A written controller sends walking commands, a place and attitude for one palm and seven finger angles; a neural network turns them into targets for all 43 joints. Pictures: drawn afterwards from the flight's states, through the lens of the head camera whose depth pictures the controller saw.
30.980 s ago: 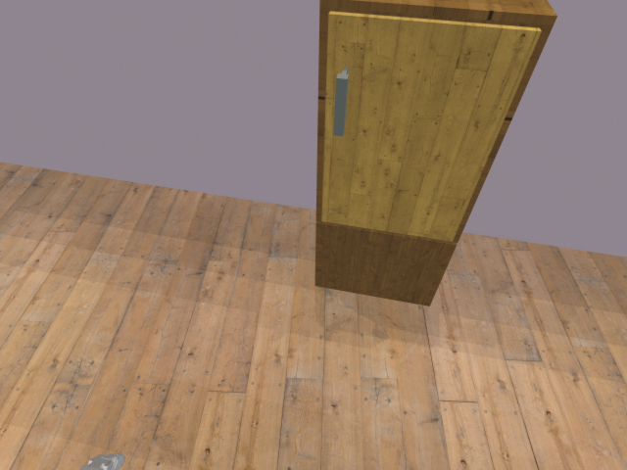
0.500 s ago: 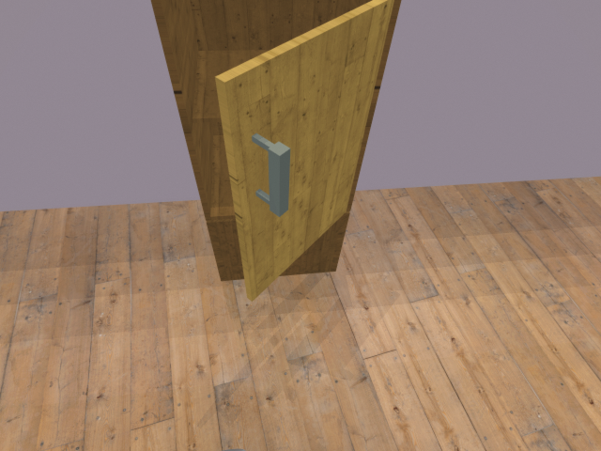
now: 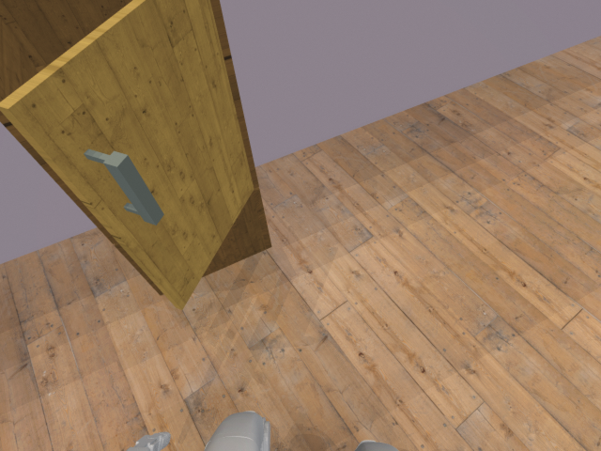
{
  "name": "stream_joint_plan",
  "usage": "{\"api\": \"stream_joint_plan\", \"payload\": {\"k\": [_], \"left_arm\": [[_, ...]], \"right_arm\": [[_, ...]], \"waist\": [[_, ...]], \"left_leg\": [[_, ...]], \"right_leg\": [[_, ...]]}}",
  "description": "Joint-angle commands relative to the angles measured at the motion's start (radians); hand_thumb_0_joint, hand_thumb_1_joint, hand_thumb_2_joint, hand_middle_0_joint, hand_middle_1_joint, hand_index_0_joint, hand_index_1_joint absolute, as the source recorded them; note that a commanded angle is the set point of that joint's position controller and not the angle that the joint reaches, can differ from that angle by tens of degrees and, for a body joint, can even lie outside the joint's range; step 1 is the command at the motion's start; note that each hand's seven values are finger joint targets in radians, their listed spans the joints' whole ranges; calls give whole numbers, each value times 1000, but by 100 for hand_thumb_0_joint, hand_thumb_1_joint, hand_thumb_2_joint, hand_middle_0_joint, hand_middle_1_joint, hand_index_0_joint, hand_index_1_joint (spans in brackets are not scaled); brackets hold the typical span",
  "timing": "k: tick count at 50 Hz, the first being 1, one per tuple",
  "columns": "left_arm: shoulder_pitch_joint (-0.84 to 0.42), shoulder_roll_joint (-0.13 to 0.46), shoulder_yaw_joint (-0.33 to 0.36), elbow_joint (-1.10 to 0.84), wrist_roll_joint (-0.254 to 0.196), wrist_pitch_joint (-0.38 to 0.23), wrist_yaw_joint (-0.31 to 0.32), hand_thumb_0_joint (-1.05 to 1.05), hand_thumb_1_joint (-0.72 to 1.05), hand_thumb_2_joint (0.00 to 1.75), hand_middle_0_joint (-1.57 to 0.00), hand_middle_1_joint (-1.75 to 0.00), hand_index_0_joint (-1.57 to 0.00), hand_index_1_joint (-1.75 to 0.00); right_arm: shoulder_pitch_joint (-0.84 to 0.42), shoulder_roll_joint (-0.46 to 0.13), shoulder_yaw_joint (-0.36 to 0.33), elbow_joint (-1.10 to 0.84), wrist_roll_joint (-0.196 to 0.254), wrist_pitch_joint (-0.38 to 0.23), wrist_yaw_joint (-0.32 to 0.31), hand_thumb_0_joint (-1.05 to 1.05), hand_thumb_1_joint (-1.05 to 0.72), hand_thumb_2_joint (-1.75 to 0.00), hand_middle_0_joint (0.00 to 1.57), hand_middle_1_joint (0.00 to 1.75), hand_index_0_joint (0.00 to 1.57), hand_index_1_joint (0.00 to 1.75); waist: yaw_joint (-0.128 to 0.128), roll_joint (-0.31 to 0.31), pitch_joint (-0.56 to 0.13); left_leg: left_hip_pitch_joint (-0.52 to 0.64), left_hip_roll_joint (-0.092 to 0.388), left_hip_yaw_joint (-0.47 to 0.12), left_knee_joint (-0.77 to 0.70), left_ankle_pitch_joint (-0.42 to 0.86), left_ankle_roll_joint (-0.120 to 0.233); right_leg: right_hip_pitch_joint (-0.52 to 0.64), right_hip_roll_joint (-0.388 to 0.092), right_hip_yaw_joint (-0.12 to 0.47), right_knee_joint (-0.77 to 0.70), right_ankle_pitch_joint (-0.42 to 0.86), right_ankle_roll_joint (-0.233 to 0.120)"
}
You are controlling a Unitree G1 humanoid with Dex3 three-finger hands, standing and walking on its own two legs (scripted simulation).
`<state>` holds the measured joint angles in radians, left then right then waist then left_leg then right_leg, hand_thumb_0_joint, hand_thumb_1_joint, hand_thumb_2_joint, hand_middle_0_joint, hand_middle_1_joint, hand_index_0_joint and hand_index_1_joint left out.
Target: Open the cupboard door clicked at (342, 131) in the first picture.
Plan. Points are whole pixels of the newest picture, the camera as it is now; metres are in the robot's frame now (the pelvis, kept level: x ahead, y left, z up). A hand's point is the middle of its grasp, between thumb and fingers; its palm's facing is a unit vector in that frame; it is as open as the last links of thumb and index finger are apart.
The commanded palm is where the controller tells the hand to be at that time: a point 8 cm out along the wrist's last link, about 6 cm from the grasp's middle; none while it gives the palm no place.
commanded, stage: walk to a spot facing it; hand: left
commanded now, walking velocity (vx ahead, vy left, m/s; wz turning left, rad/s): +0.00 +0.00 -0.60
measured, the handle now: (125, 187) +0.45 +0.29 +0.06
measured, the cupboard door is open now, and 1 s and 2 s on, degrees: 42 42 42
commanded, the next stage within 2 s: none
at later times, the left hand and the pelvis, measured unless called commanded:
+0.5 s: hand (193, 413) +0.18 +0.19 -0.16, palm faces -0.29 -0.93 -0.22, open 7.4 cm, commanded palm none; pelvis +0.02 +0.02 +0.01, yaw -18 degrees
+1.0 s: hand (248, 380) +0.23 +0.11 -0.17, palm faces -0.55 -0.82 -0.15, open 7.4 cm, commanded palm none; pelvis +0.07 +0.00 +0.00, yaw -35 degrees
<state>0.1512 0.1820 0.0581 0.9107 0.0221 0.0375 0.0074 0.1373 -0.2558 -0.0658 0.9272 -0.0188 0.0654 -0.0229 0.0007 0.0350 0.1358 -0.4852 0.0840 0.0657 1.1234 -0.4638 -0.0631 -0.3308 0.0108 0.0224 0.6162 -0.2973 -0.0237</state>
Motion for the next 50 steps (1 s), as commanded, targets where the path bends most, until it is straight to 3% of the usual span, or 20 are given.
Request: {"api": "stream_joint_plan", "payload": {"k": [1,6,9,11,12,16,19,23,26,27,28,29,30,34,42,45,46,48,49,50], "left_arm": [[56,222,62,-62,8,-22,16,0,90,90,-20,-30,-20,-30],[74,232,71,-63,11,-14,10,0,90,90,-20,-30,-20,-30],[9,209,65,-82,-5,-4,3,0,90,90,-20,-30,-20,-30],[27,116,39,-123,-12,-2,-18,0,90,90,-20,-30,-20,-30],[0,150,49,-134,-1,-2,-28,0,90,90,-20,-30,-20,-30],[11,127,49,-80,2,4,-49,0,90,90,-20,-30,-20,-30],[-39,107,31,-91,-4,4,-51,0,90,90,-20,-30,-20,-30],[-83,98,22,-106,-4,1,-53,0,90,90,-20,-30,-20,-30],[-41,120,24,-95,-2,-7,-49,0,90,90,-20,-30,-20,-30],[18,137,30,-79,-2,-10,-46,0,90,90,-20,-30,-20,-30],[98,197,43,-57,3,-19,-36,0,90,90,-20,-30,-20,-30],[178,321,71,-37,8,-30,-18,0,90,90,-20,-30,-20,-30],[212,334,68,-26,-10,-27,-3,0,90,90,-20,-30,-20,-30],[9,231,47,-95,-2,-16,16,0,90,90,-20,-30,-20,-30],[38,250,59,-87,7,-30,-11,0,90,90,-20,-30,-20,-30],[-3,235,63,-93,1,-34,-21,0,90,90,-20,-30,-20,-30],[-24,207,57,-99,0,-35,-25,0,90,90,-20,-30,-20,-30],[-88,97,34,-174,-9,-40,-42,0,90,90,-20,-30,-20,-30],[-156,132,43,-183,8,-49,-56,0,90,90,-20,-30,-20,-30],[-129,126,49,-155,16,-54,-64,0,90,90,-20,-30,-20,-30]], "right_arm": [[-10,-39,-11,-96,7,-30,-6,0,-90,-90,20,30,20,30],[-7,-34,-9,-117,17,-46,-14,0,-90,-90,20,30,20,30],[127,-50,-6,-80,18,-63,-25,0,-90,-90,20,30,20,30],[161,-210,-31,-100,-4,-72,-31,0,-90,-90,20,30,20,30],[150,-224,-25,-117,-14,-68,-34,0,-90,-90,20,30,20,30],[63,-118,4,-136,-10,-76,-37,0,-90,-90,20,30,20,30],[162,-125,-5,-95,-9,-77,-36,0,-90,-90,20,30,20,30],[182,-152,-23,-76,-12,-68,-24,0,-90,-90,20,30,20,30],[172,-164,-29,-75,-10,-62,-15,0,-90,-90,20,30,20,30],[146,-170,-30,-79,-6,-60,-12,0,-90,-90,20,30,20,30],[136,-142,-27,-92,5,-59,-5,0,-90,-90,20,30,20,30],[86,-62,-6,-141,12,-56,0,0,-90,-90,20,30,20,30],[41,-93,-5,-150,10,-40,-11,0,-90,-90,20,30,20,30],[60,-71,-9,-96,8,-26,-2,0,-90,-90,20,30,20,30],[49,-56,-11,-119,1,-52,15,0,-90,-90,20,30,20,30],[147,-54,-8,-95,1,-77,10,0,-90,-90,20,30,20,30],[223,-62,-10,-71,2,-88,4,0,-90,-90,20,30,20,30],[391,-234,-38,-45,-26,-105,-18,0,-90,-90,20,30,20,30],[365,-227,-34,-51,-24,-107,-17,0,-90,-90,20,30,20,30],[302,-174,-19,-67,-24,-111,-10,0,-90,-90,20,30,20,30]], "waist": [[19,-146,-192],[24,-181,-192],[-48,-133,-212],[-47,315,-196],[-55,183,-159],[8,154,-136],[-29,144,-190],[-50,165,-160],[-24,153,-154],[16,126,-176],[55,-10,-223],[93,-359,-235],[119,-307,-235],[8,-189,-177],[25,-181,-134],[-30,-164,-126],[-72,-113,-137],[-141,327,-125],[-138,140,-65],[-83,63,-43]], "left_leg": [[-23,-27,-52,-84,11,-5],[57,-64,-65,-316,-8,13],[335,-62,-68,-662,200,28],[472,367,-496,-873,302,198],[328,434,-522,-881,247,277],[377,209,-122,-759,693,182],[491,208,-52,-705,879,181],[432,239,-6,-687,805,176],[370,242,18,-619,734,137],[313,229,44,-545,661,106],[167,182,96,-378,515,54],[-105,10,157,-104,-127,-10],[-121,7,-29,17,-213,-3],[-57,24,-66,41,16,-14],[50,-42,-26,-305,6,-1],[268,-76,-3,-535,84,15],[441,-57,-19,-679,104,26],[608,420,-600,-970,-249,204],[480,465,-631,-1001,-219,258],[419,376,-495,-979,-123,216]], "right_leg": [[195,-229,313,-214,473,-168],[190,-217,397,-201,481,-178],[8,-140,357,-119,354,-89],[-281,68,63,238,-303,43],[-268,10,62,416,-315,53],[-291,-31,-2,580,-125,89],[-255,-37,-48,418,-127,89],[-113,-24,-109,177,-130,62],[25,-5,-131,5,-34,33],[136,-8,-130,-98,78,19],[338,-110,-8,-171,292,-26],[463,-394,375,-230,654,-156],[383,-423,395,-233,680,-223],[182,-256,251,-253,375,-165],[102,-209,365,-360,-186,-180],[-40,-159,363,-309,-259,-150],[-170,-108,324,-226,-294,-106],[-509,68,-2,301,-344,12],[-507,-33,54,447,-247,7],[-469,-50,37,532,-144,14]]}}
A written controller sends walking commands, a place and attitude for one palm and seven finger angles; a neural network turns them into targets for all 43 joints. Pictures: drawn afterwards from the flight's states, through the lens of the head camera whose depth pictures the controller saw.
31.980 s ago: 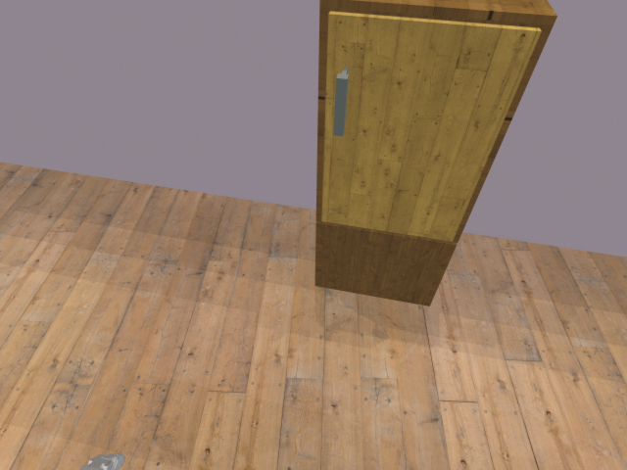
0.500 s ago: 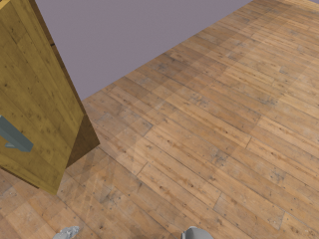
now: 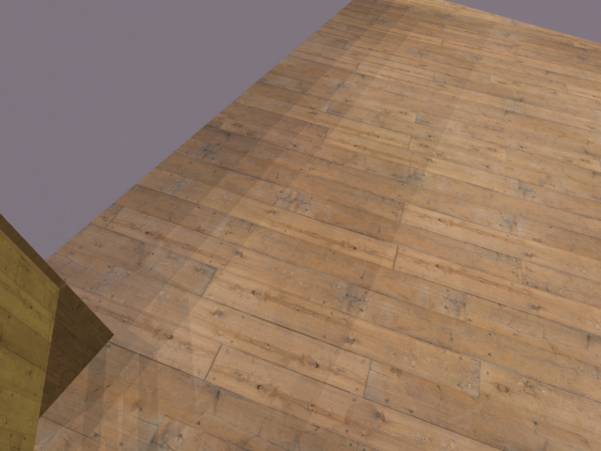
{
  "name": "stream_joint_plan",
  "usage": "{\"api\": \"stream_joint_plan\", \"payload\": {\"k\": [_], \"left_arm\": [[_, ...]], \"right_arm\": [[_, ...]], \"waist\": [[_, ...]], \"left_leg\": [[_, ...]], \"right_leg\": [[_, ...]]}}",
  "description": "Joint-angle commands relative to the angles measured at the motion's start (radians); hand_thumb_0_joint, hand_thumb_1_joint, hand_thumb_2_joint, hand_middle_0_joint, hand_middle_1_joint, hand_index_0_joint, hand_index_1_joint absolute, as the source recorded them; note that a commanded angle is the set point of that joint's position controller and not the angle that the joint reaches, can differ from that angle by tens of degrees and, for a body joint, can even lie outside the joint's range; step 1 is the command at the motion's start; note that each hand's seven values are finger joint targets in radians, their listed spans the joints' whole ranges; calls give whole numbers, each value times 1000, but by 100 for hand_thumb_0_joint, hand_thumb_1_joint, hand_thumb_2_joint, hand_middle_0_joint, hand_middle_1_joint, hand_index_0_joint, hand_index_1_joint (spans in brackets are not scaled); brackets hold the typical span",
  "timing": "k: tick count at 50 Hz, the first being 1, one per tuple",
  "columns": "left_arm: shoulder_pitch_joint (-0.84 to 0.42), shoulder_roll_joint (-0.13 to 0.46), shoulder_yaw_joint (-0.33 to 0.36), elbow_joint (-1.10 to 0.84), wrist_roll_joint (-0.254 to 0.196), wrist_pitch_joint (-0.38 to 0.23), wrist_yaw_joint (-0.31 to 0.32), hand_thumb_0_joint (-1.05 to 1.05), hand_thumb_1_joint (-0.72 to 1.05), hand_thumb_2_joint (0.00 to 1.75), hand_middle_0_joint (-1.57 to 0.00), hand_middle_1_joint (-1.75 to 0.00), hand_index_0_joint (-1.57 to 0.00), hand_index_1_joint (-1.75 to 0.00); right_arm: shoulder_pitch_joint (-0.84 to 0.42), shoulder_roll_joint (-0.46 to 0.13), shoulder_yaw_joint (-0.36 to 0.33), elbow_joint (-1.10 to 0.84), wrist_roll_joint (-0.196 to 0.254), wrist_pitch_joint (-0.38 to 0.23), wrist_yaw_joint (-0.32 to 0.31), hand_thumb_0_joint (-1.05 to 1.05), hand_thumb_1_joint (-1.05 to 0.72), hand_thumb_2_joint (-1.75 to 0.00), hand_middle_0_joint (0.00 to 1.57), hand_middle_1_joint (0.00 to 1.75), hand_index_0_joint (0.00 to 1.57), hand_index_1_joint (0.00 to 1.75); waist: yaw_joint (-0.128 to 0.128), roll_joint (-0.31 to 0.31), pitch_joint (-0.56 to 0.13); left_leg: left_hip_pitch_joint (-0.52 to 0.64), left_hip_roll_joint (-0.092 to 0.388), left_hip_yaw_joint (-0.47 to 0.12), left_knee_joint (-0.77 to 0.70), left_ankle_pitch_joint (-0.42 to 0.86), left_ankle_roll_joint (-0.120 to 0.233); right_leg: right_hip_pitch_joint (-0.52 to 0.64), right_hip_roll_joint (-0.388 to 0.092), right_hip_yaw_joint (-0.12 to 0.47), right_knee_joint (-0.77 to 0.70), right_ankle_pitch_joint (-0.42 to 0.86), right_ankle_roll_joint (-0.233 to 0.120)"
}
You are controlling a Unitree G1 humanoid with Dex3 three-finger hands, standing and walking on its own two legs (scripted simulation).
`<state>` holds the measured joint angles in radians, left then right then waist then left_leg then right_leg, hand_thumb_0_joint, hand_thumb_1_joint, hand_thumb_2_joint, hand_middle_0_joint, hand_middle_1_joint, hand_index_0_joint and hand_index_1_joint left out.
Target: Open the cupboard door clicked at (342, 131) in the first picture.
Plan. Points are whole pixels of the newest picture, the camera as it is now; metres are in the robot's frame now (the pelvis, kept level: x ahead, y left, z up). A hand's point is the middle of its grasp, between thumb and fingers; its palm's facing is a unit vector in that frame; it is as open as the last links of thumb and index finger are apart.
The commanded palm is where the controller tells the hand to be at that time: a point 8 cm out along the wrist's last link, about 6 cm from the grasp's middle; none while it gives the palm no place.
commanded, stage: walk to a spot facing it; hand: left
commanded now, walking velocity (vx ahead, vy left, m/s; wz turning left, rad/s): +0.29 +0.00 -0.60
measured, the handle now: out of the picture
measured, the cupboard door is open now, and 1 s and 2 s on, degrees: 42 42 42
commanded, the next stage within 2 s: turn to face it in 1.28 s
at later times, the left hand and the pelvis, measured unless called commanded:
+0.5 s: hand (279, 309) +0.37 +0.05 -0.16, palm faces -0.35 -0.92 -0.20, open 7.4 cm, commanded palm none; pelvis +0.18 -0.08 -0.01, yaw -18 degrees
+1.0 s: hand (289, 292) +0.41 +0.04 -0.18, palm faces -0.36 -0.92 -0.16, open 7.4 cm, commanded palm none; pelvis +0.43 -0.15 -0.01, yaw -29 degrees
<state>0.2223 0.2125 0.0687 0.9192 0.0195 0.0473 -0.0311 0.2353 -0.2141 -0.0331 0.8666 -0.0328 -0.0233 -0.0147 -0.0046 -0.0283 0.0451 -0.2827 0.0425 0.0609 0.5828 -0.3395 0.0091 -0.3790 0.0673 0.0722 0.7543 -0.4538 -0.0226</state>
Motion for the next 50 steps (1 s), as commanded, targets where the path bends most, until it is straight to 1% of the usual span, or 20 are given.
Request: {"api": "stream_joint_plan", "payload": {"k": [1,3,5,13,16,18,19,20,21,22,24,26,33,41,44,45,46,47,48,50], "left_arm": [[-162,87,35,-135,22,-63,-33,0,90,90,-20,-30,-20,-30],[-149,45,20,-111,16,-55,-41,0,90,90,-20,-30,-20,-30],[-160,19,5,-103,11,-54,-39,0,90,90,-20,-30,-20,-30],[-317,2,-14,-119,6,-46,-44,0,90,90,-20,-30,-20,-30],[-206,39,-2,-95,4,-52,-33,0,90,90,-20,-30,-20,-30],[37,83,19,-29,5,-65,-20,0,90,90,-20,-30,-20,-30],[190,166,42,17,6,-76,-9,0,90,90,-20,-30,-20,-30],[284,267,66,36,-4,-83,8,0,90,90,-20,-30,-20,-30],[230,296,69,20,-22,-75,21,0,90,90,-20,-30,-20,-30],[132,243,54,-6,-22,-72,27,0,90,90,-20,-30,-20,-30],[8,137,15,-30,-15,-92,32,0,90,90,-20,-30,-20,-30],[-12,116,13,-23,-3,-112,33,0,90,90,-20,-30,-20,-30],[146,77,12,45,-11,-142,31,0,90,90,-20,-30,-20,-30],[288,77,-9,110,-2,-138,57,0,90,90,-20,-30,-20,-30],[255,114,-2,117,-6,-143,59,0,90,90,-20,-30,-20,-30],[239,120,0,117,-10,-145,60,0,90,90,-20,-30,-20,-30],[215,114,2,113,-14,-147,58,0,90,90,-20,-30,-20,-30],[253,50,-1,92,-30,-147,49,0,90,90,-20,-30,-20,-30],[230,43,-8,69,-25,-156,45,0,90,90,-20,-30,-20,-30],[142,32,0,72,-1,-135,38,0,90,90,-20,-30,-20,-30]], "right_arm": [[145,-168,-35,-20,-5,-30,-20,0,-90,-90,20,30,20,30],[184,-114,-17,7,1,-43,-27,0,-90,-90,20,30,20,30],[267,-106,-10,46,5,-53,-31,0,-90,-90,20,30,20,30],[342,-99,-4,108,-2,-44,-29,0,-90,-90,20,30,20,30],[306,-142,-15,110,1,-40,-27,0,-90,-90,20,30,20,30],[217,-172,-19,89,14,-40,-23,0,-90,-90,20,30,20,30],[193,-146,-16,72,32,-42,-8,0,-90,-90,20,30,20,30],[181,-66,-10,32,50,-45,-9,0,-90,-90,20,30,20,30],[115,-97,-19,5,39,-37,-11,0,-90,-90,20,30,20,30],[80,-83,-31,11,28,-34,-10,0,-90,-90,20,30,20,30],[81,-63,-29,47,12,-14,-3,0,-90,-90,20,30,20,30],[159,-36,-26,80,7,3,2,0,-90,-90,20,30,20,30],[-38,-34,-29,27,14,0,13,0,-90,-90,20,30,20,30],[-300,-27,-20,-33,20,-16,35,0,-90,-90,20,30,20,30],[-196,-40,-22,0,16,-28,23,0,-90,-90,20,30,20,30],[-70,-60,-28,41,12,-33,11,0,-90,-90,20,30,20,30],[96,-107,-42,91,6,-36,3,0,-90,-90,20,30,20,30],[226,-218,-70,116,-19,-41,-7,0,-90,-90,20,30,20,30],[266,-227,-64,117,-1,-32,-8,0,-90,-90,20,30,20,30],[118,-133,-43,80,6,-44,-14,0,-90,-90,20,30,20,30]], "waist": [[-43,158,46],[-37,182,17],[-51,182,-29],[-67,197,70],[0,204,5],[127,198,-108],[192,68,-195],[198,-167,-281],[169,-109,-199],[114,-71,-91],[18,4,28],[-37,-31,-20],[1,-61,-46],[57,-66,42],[-14,-77,-26],[-72,-67,-78],[-141,-55,-152],[-164,163,-272],[-133,209,-277],[-61,108,-76]], "left_leg": [[209,357,-347,-405,-86,104],[303,271,-121,-323,356,53],[395,250,-13,-259,683,31],[326,264,147,-280,791,49],[335,300,182,-130,1079,51],[220,271,211,152,1097,17],[-23,218,219,408,769,-16],[-355,31,176,784,-250,-74],[-447,48,-7,905,-241,-44],[-456,90,-64,918,-102,-41],[-332,138,-77,765,25,-51],[-274,125,-64,654,62,-62],[-431,83,-42,464,172,-74],[-412,13,17,213,140,-37],[-146,-88,91,54,101,6],[30,-107,97,-21,163,29],[319,-23,8,-52,267,63],[550,301,-410,-64,343,201],[523,465,-592,-215,423,288],[260,407,-466,-294,249,219]], "right_leg": [[-412,-131,-38,431,91,24],[-422,-128,-75,449,170,37],[-426,-111,-110,427,180,31],[-262,-83,-223,48,241,-15],[-67,-26,-256,-20,153,-67],[279,4,-256,-126,189,-104],[590,-118,-110,-196,228,-154],[782,-453,459,-323,332,-291],[644,-508,550,-444,294,-321],[470,-458,459,-482,184,-268],[167,-354,246,-527,249,-177],[148,-286,142,-534,358,-154],[368,-220,80,-464,832,-101],[500,-257,150,-441,1008,-120],[472,-237,103,-301,1303,-106],[410,-208,80,-181,1314,-77],[214,-188,78,13,1103,-59],[-67,-65,4,376,555,-26],[-166,-7,-33,640,-49,-33],[-283,-115,13,729,71,-20]]}}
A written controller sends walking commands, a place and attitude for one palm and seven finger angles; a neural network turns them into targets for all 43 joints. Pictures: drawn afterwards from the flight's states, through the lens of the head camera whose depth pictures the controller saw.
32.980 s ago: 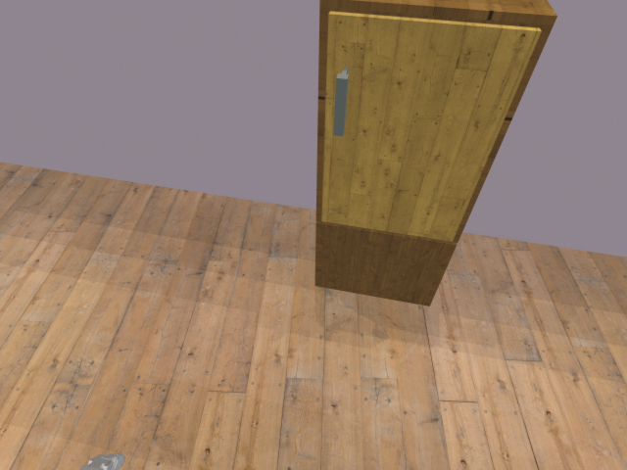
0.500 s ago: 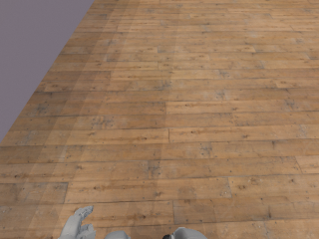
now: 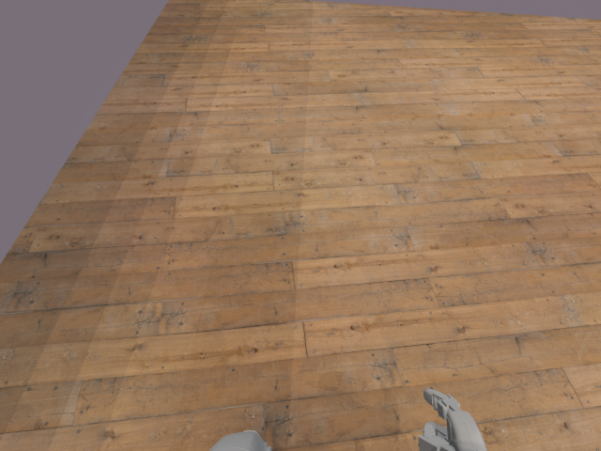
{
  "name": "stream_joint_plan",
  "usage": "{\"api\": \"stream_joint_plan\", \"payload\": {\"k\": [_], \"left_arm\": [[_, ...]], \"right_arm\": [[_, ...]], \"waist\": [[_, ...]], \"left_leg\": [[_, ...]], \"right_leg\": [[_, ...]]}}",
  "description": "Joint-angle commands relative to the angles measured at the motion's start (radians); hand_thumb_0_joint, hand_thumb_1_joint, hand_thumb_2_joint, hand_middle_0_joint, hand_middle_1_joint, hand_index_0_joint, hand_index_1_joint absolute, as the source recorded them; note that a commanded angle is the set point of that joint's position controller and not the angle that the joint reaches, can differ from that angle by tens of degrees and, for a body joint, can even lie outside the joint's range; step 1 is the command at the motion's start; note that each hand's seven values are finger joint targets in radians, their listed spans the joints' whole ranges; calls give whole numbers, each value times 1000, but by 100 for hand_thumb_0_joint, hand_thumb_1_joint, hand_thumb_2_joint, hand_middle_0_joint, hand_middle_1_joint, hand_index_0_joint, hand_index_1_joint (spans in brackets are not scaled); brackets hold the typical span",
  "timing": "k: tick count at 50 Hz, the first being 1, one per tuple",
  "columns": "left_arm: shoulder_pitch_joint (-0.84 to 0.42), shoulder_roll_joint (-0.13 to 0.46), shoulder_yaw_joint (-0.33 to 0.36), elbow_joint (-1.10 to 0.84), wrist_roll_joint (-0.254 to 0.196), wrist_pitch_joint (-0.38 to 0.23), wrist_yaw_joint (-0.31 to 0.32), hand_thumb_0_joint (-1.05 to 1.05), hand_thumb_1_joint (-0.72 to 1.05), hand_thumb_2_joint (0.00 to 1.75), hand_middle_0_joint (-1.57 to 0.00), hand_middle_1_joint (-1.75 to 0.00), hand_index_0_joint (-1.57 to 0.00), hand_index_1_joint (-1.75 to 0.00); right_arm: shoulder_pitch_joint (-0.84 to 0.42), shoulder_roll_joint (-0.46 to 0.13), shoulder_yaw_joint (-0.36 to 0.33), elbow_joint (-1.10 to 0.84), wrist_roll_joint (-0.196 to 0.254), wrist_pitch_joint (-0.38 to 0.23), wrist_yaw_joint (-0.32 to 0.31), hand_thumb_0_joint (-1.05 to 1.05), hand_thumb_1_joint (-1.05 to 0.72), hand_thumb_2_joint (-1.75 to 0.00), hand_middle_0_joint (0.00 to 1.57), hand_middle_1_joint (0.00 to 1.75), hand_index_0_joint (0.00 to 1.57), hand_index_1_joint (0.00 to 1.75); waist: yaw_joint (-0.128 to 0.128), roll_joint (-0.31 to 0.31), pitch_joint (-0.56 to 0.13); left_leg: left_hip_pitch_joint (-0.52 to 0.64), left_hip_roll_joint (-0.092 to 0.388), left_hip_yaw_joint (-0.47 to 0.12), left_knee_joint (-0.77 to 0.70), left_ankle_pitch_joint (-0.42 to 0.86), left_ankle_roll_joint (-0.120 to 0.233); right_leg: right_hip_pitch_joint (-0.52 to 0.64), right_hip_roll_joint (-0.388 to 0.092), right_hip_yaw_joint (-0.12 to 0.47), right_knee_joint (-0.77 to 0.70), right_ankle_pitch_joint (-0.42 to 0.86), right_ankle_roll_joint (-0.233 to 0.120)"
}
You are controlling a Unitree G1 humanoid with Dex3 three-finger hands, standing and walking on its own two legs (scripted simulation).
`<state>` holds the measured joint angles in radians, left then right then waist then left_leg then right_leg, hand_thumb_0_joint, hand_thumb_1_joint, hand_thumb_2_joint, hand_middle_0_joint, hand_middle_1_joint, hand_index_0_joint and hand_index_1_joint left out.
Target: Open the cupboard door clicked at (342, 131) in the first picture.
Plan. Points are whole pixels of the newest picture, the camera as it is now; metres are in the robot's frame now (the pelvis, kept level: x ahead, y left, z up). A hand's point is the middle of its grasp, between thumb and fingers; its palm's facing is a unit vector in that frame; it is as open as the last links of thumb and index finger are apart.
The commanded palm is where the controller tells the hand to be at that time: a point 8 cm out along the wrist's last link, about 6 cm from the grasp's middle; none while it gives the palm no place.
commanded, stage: walk to a spot facing it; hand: left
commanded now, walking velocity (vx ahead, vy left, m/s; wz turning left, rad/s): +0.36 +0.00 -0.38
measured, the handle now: out of the picture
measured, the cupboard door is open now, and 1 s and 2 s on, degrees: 42 42 42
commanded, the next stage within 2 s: turn to face it in 0.28 s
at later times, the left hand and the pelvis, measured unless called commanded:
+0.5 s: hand (276, 267) +0.44 +0.10 -0.15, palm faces -0.25 -0.94 -0.23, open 7.3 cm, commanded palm none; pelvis +0.24 -0.06 +0.00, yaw -11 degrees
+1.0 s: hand (246, 266) +0.45 +0.16 -0.17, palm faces +0.07 -0.97 -0.24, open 7.3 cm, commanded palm none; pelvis +0.37 -0.05 +0.00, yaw +4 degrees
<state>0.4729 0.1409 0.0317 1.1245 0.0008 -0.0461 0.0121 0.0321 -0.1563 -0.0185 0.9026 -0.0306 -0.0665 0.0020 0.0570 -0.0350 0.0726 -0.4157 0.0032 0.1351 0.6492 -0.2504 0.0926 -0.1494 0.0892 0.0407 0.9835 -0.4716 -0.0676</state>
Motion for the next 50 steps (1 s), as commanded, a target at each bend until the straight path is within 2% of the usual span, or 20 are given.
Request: {"api": "stream_joint_plan", "payload": {"k": [1,4,8,15,19,20,21,22,23,26,28,31,38,40,42,43,44,45,47,50], "left_arm": [[-119,92,37,-132,22,-26,-21,0,90,90,-20,-30,-20,-30],[-109,31,31,-131,32,16,-38,0,90,90,-20,-30,-20,-30],[-210,20,34,-165,35,32,-52,0,90,90,-20,-30,-20,-30],[-448,54,25,-245,25,34,-67,0,90,90,-20,-30,-20,-30],[-312,108,31,-226,23,22,-55,0,90,90,-20,-30,-20,-30],[-168,135,37,-180,26,10,-45,0,90,90,-20,-30,-20,-30],[-29,220,54,-133,30,-5,-26,0,90,90,-20,-30,-20,-30],[45,305,67,-107,14,-14,-13,0,90,90,-20,-30,-20,-30],[-31,296,53,-129,-4,-14,0,0,90,90,-20,-30,-20,-30],[-227,176,16,-165,1,-12,15,0,90,90,-20,-30,-20,-30],[-299,138,1,-175,6,-24,11,0,90,90,-20,-30,-20,-30],[-281,130,3,-158,6,-25,9,0,90,90,-20,-30,-20,-30],[-266,161,46,-195,20,5,18,0,90,90,-20,-30,-20,-30],[-274,189,55,-210,21,11,19,0,90,90,-20,-30,-20,-30],[-280,209,59,-226,14,18,15,0,90,90,-20,-30,-20,-30],[-272,175,57,-257,1,25,11,0,90,90,-20,-30,-20,-30],[-326,141,38,-314,-1,30,11,0,90,90,-20,-30,-20,-30],[-363,165,42,-335,13,45,17,0,90,90,-20,-30,-20,-30],[-400,161,47,-315,18,49,12,0,90,90,-20,-30,-20,-30],[-317,154,51,-276,20,64,-3,0,90,90,-20,-30,-20,-30]], "right_arm": [[281,-138,-41,38,5,-10,-31,0,-90,-90,20,30,20,30],[307,-107,-29,69,7,-29,-33,0,-90,-90,20,30,20,30],[372,-113,-29,93,12,-30,-29,0,-90,-90,20,30,20,30],[495,-150,-21,128,1,-12,-37,0,-90,-90,20,30,20,30],[470,-205,-27,124,7,1,-39,0,-90,-90,20,30,20,30],[438,-204,-23,121,14,3,-37,0,-90,-90,20,30,20,30],[445,-157,-17,120,33,4,-27,0,-90,-90,20,30,20,30],[494,-98,-15,112,46,2,-33,0,-90,-90,20,30,20,30],[450,-115,-19,111,42,15,-37,0,-90,-90,20,30,20,30],[402,-57,-15,136,25,48,-31,0,-90,-90,20,30,20,30],[482,-20,-6,172,24,74,-26,0,-90,-90,20,30,20,30],[448,-12,-12,172,23,87,-17,0,-90,-90,20,30,20,30],[224,-41,-31,67,13,92,7,0,-90,-90,20,30,20,30],[215,-68,-38,42,9,92,11,0,-90,-90,20,30,20,30],[311,-126,-53,44,1,89,11,0,-90,-90,20,30,20,30],[376,-223,-74,34,-10,78,6,0,-90,-90,20,30,20,30],[420,-310,-89,32,-3,77,-5,0,-90,-90,20,30,20,30],[409,-316,-89,37,4,77,-14,0,-90,-90,20,30,20,30],[286,-275,-84,-8,3,73,-26,0,-90,-90,20,30,20,30],[199,-254,-73,-36,5,61,-25,0,-90,-90,20,30,20,30]], "waist": [[-92,143,-35],[-44,118,-27],[-47,120,-1],[-99,137,52],[-17,163,-55],[50,155,-128],[101,2,-235],[72,-168,-380],[56,-86,-364],[-56,7,-114],[-128,-40,-97],[-123,-94,-105],[-72,-111,-41],[-84,-92,-48],[-138,-14,-127],[-163,228,-197],[-182,373,-223],[-170,202,-238],[-127,205,-150],[-73,160,-141]], "left_leg": [[278,390,-417,-395,101,88],[218,311,-186,-430,244,48],[223,259,-42,-438,367,11],[368,288,50,-385,631,-6],[403,309,77,-121,1016,-28],[322,273,84,57,961,-52],[82,193,88,336,555,-85],[-149,22,43,700,-390,-136],[-138,71,-127,744,-362,-122],[-88,128,-164,639,-173,-119],[-15,127,-144,482,-120,-132],[-27,98,-90,391,-74,-147],[-70,75,-13,158,-87,-133],[-8,50,2,68,-71,-117],[193,34,-16,-93,144,-86],[349,238,-314,-179,534,30],[383,458,-628,-247,859,191],[352,464,-611,-253,617,202],[218,371,-541,-293,360,140],[195,246,-371,-294,348,70]], "right_leg": [[-483,-171,34,450,143,34],[-460,-189,-1,298,203,53],[-479,-197,-62,107,336,64],[-445,-138,-164,-223,357,22],[-176,-59,-199,-319,253,-36],[48,-53,-193,-409,328,-47],[359,-248,5,-439,607,-103],[549,-574,408,-481,1052,-243],[409,-568,336,-539,1038,-247],[11,-443,67,-631,919,-127],[-77,-389,-102,-662,928,-75],[-29,-358,-166,-652,1007,-46],[40,-426,-203,-567,894,-49],[48,-435,-218,-487,899,-32],[-7,-401,-260,-260,792,28],[-203,-285,-288,-29,423,103],[-370,-156,-187,214,-250,132],[-398,-160,-53,300,-215,121],[-468,-189,-7,318,-70,136],[-414,-173,-29,198,58,146]]}}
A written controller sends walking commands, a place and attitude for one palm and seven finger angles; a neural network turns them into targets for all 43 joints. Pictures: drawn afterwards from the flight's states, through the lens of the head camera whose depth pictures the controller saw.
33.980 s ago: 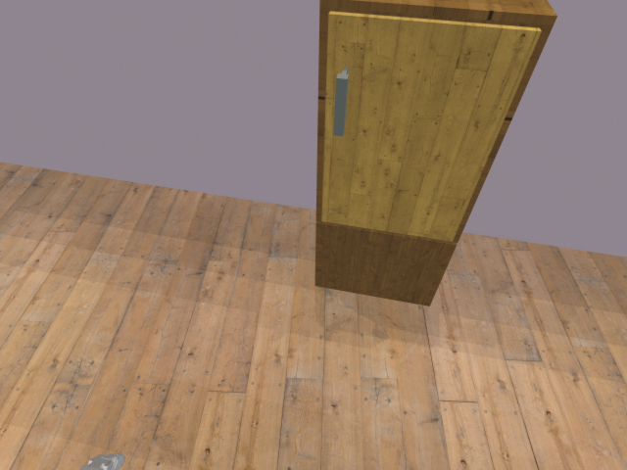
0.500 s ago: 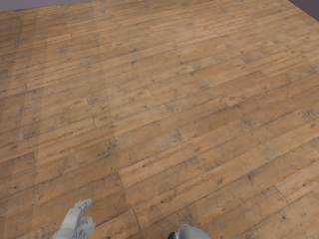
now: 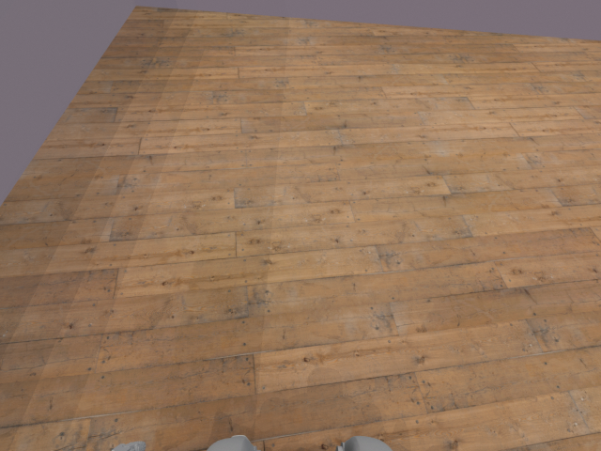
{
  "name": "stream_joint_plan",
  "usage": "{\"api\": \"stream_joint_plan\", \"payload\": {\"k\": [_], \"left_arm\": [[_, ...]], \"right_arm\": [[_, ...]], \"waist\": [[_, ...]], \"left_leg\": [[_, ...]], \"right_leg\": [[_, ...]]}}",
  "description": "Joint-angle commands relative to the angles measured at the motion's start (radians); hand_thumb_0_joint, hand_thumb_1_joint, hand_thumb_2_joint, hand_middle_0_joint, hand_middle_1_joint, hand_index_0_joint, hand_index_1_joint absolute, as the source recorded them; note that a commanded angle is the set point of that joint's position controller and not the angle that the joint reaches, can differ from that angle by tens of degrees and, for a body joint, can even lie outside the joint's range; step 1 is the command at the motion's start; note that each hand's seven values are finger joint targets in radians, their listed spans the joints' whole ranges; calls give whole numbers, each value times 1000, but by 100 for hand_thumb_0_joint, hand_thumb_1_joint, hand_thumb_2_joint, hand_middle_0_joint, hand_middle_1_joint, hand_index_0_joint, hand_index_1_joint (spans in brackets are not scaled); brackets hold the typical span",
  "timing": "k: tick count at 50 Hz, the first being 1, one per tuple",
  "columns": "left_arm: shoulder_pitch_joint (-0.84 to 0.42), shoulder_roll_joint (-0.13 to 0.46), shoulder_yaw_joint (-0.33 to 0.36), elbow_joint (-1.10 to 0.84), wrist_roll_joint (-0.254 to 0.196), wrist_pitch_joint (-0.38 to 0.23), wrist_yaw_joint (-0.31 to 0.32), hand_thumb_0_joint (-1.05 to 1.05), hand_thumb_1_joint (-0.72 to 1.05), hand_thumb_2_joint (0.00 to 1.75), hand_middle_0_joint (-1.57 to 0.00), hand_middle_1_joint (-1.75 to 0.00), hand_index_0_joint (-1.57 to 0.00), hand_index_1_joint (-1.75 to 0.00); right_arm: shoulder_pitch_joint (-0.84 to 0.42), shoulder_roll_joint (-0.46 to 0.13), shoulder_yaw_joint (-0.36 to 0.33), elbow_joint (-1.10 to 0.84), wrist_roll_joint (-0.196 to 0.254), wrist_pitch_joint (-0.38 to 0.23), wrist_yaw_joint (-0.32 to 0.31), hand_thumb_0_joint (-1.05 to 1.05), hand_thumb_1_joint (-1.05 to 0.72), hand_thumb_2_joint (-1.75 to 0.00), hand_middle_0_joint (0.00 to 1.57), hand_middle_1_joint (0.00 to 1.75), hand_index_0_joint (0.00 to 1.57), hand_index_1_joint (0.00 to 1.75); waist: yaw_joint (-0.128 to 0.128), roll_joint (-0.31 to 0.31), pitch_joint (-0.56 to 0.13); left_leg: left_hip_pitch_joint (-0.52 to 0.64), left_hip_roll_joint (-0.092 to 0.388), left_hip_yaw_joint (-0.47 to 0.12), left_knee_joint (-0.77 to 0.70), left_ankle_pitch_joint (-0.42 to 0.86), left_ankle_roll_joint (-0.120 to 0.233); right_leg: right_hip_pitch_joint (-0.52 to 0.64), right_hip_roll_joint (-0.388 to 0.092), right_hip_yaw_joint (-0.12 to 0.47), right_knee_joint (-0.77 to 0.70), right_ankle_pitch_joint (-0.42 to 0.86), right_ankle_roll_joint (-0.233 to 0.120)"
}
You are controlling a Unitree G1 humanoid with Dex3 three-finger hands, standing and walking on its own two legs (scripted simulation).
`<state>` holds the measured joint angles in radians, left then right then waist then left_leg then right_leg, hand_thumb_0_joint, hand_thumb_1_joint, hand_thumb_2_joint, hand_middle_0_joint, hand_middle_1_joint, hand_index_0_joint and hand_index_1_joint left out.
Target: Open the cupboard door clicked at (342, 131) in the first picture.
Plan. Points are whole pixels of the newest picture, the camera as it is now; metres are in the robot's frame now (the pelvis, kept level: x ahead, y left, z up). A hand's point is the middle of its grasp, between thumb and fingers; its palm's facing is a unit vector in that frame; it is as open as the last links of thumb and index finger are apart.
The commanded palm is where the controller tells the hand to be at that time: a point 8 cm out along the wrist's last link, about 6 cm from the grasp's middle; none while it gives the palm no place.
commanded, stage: turn to face it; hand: left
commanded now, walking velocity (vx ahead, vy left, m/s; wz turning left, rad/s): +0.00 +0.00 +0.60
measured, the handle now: out of the picture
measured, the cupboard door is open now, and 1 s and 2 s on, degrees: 42 42 42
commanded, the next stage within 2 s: none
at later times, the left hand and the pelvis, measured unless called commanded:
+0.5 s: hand out of the picture +0.03 +0.12 -0.14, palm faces +0.33 -0.91 -0.25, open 7.4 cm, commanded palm none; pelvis +0.03 -0.08 +0.02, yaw +20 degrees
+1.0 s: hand out of the picture +0.00 +0.15 -0.14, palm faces +0.60 -0.74 -0.30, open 7.4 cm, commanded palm none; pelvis +0.05 -0.09 +0.01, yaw +38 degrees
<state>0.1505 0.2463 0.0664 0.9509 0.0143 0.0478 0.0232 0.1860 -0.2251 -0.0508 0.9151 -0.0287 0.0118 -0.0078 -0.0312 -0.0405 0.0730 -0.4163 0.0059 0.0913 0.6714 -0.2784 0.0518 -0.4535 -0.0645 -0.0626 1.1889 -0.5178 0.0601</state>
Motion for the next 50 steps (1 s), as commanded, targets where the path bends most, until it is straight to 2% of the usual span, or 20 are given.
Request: {"api": "stream_joint_plan", "payload": {"k": [1,7,11,12,13,14,15,17,19,27,31,32,33,34,36,38,45,48,49,50], "left_arm": [[12,47,15,-99,6,-29,-16,0,90,90,-20,-30,-20,-30],[-8,52,6,-129,3,-24,-11,0,90,90,-20,-30,-20,-30],[83,70,12,-121,-1,-39,-8,0,90,90,-20,-30,-20,-30],[125,95,19,-112,0,-45,-2,0,90,90,-20,-30,-20,-30],[160,174,35,-113,14,-56,7,0,90,90,-20,-30,-20,-30],[152,241,38,-125,21,-56,10,0,90,90,-20,-30,-20,-30],[118,204,28,-128,12,-61,16,0,90,90,-20,-30,-20,-30],[23,136,12,-143,8,-60,18,0,90,90,-20,-30,-20,-30],[32,113,5,-144,8,-67,14,0,90,90,-20,-30,-20,-30],[178,173,31,-90,18,-66,11,0,90,90,-20,-30,-20,-30],[130,185,39,-87,9,-61,2,0,90,90,-20,-30,-20,-30],[119,162,37,-109,0,-57,-3,0,90,90,-20,-30,-20,-30],[71,86,15,-161,-6,-53,-13,0,90,90,-20,-30,-20,-30],[7,104,10,-198,7,-36,-1,0,90,90,-20,-30,-20,-30],[-28,91,14,-171,5,-32,3,0,90,90,-20,-30,-20,-30],[12,91,19,-133,6,-23,-9,0,90,90,-20,-30,-20,-30],[18,68,14,-142,1,-21,-13,0,90,90,-20,-30,-20,-30],[100,74,19,-132,-2,-38,-11,0,90,90,-20,-30,-20,-30],[149,103,29,-125,1,-48,-6,0,90,90,-20,-30,-20,-30],[181,191,47,-123,17,-61,6,0,90,90,-20,-30,-20,-30]], "right_arm": [[44,-193,-43,-51,3,-17,-14,0,-90,-90,20,30,20,30],[28,-218,-66,-60,2,6,2,0,-90,-90,20,30,20,30],[-35,-221,-76,-83,7,20,6,0,-90,-90,20,30,20,30],[-52,-195,-74,-93,13,23,9,0,-90,-90,20,30,20,30],[-49,-134,-66,-109,22,25,15,0,-90,-90,20,30,20,30],[-80,-99,-59,-137,19,21,21,0,-90,-90,20,30,20,30],[-82,-142,-67,-120,6,28,20,0,-90,-90,20,30,20,30],[-61,-120,-63,-80,9,42,29,0,-90,-90,20,30,20,30],[-54,-88,-51,-68,13,47,38,0,-90,-90,20,30,20,30],[-171,-53,-25,-94,22,35,42,0,-90,-90,20,30,20,30],[-67,-98,-35,-79,18,24,38,0,-90,-90,20,30,20,30],[17,-173,-55,-62,10,15,34,0,-90,-90,20,30,20,30],[92,-292,-87,-54,4,12,26,0,-90,-90,20,30,20,30],[150,-310,-84,-30,10,21,23,0,-90,-90,20,30,20,30],[69,-249,-72,-51,7,10,-3,0,-90,-90,20,30,20,30],[-20,-214,-58,-76,6,6,-7,0,-90,-90,20,30,20,30],[-42,-219,-65,-86,0,15,4,0,-90,-90,20,30,20,30],[-81,-212,-72,-97,5,22,5,0,-90,-90,20,30,20,30],[-91,-188,-70,-104,12,22,8,0,-90,-90,20,30,20,30],[-65,-117,-61,-117,22,22,15,0,-90,-90,20,30,20,30]], "waist": [[16,156,-159],[0,189,-151],[42,207,-149],[64,164,-153],[82,-70,-153],[98,-291,-114],[72,-247,-95],[14,-174,-68],[5,-156,-82],[86,-164,-109],[18,-124,-148],[-31,42,-212],[-76,360,-226],[-89,225,-217],[-52,278,-166],[2,206,-118],[18,200,-89],[59,188,-112],[87,124,-128],[98,-145,-157]], "left_leg": [[211,235,-308,-309,383,107],[172,211,-355,-306,247,108],[65,163,-390,-240,197,70],[-25,124,-380,-186,127,37],[-198,13,-270,-1,-76,-34],[-269,-93,-107,283,-329,-93],[-244,-27,-175,474,-312,-81],[-216,20,-148,600,-183,-103],[-187,19,-104,556,-131,-119],[-60,2,10,118,-193,-109],[202,-8,25,-184,3,-76],[405,105,-100,-253,245,-23],[535,403,-493,-268,691,145],[468,461,-470,-252,694,211],[369,341,-410,-261,608,163],[285,257,-321,-288,517,119],[145,198,-361,-306,250,102],[51,158,-381,-227,218,68],[-28,107,-352,-152,139,26],[-199,-20,-221,63,-113,-49]], "right_leg": [[-91,-13,66,-61,105,22],[6,31,39,-309,81,22],[214,74,14,-587,193,6],[336,39,39,-729,256,-5],[455,-166,254,-890,170,-67],[381,-420,485,-962,263,-182],[282,-423,449,-939,347,-214],[256,-302,241,-856,531,-193],[288,-245,88,-814,688,-156],[456,-302,1,-721,943,-166],[327,-289,-84,-556,836,-97],[161,-239,-136,-376,628,-41],[-143,-82,-134,-135,-106,34],[-162,-73,-3,-46,-165,15],[-190,-69,64,6,-45,23],[-147,-53,69,-4,66,29],[49,21,26,-348,85,20],[249,61,2,-596,210,9],[371,16,35,-743,279,0],[502,-223,289,-888,247,-71]]}}
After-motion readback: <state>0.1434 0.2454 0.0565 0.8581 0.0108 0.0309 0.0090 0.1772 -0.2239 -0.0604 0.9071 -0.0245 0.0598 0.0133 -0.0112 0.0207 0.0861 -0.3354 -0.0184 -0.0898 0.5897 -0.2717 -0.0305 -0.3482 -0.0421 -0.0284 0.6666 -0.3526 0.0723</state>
